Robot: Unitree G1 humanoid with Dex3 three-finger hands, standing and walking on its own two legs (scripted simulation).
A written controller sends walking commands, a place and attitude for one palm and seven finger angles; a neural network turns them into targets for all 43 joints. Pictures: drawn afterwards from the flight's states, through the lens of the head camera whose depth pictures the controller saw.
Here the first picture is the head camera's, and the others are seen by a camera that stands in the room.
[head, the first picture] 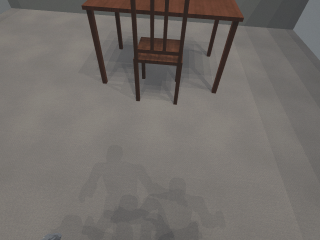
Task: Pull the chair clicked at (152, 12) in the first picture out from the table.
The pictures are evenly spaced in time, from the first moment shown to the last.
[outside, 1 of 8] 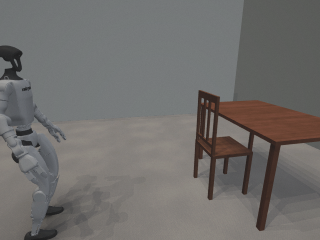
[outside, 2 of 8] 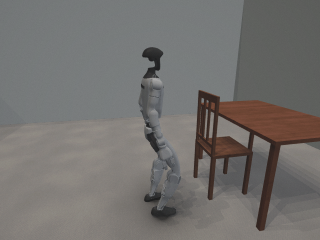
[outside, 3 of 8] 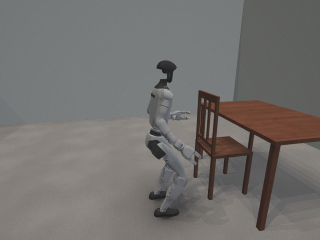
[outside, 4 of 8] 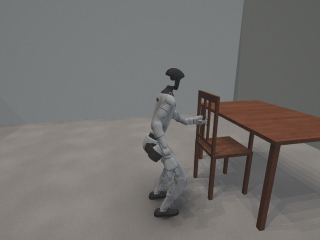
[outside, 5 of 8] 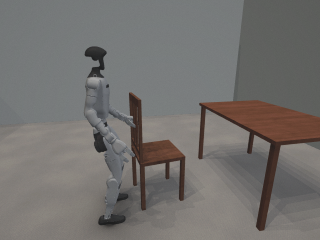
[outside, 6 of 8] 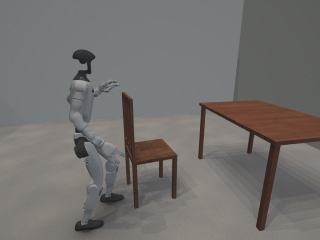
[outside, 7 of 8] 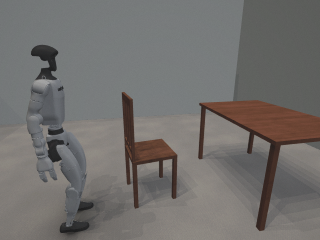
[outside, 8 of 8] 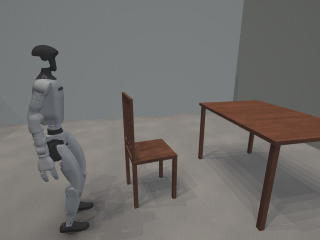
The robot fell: no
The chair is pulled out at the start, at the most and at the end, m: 0.00 0.69 0.69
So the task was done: yes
